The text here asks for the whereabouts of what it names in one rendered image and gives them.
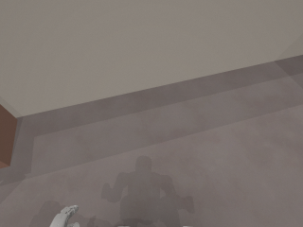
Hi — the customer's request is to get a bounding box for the cupboard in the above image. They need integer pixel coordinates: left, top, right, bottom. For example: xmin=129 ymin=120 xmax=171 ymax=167
xmin=0 ymin=104 xmax=18 ymax=168

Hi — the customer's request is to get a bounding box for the robot left hand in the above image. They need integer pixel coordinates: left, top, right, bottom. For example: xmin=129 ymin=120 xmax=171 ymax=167
xmin=49 ymin=205 xmax=80 ymax=227

